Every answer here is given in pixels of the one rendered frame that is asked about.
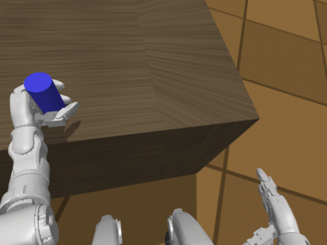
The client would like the right robot hand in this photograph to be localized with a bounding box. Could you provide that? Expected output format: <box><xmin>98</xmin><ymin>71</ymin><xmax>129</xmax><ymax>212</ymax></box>
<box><xmin>242</xmin><ymin>168</ymin><xmax>300</xmax><ymax>245</ymax></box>

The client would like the right robot arm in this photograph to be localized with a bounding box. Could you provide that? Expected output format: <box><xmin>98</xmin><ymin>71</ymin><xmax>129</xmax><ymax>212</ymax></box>
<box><xmin>277</xmin><ymin>232</ymin><xmax>310</xmax><ymax>245</ymax></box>

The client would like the left robot arm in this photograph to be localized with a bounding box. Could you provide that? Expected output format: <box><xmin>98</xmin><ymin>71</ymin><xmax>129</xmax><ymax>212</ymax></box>
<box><xmin>0</xmin><ymin>126</ymin><xmax>59</xmax><ymax>245</ymax></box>

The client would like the can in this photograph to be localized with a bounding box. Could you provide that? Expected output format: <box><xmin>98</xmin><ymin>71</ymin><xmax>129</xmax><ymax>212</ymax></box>
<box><xmin>24</xmin><ymin>72</ymin><xmax>66</xmax><ymax>114</ymax></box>

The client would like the left robot hand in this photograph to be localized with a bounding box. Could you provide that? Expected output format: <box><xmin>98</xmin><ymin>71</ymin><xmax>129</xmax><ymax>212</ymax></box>
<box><xmin>10</xmin><ymin>79</ymin><xmax>79</xmax><ymax>130</ymax></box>

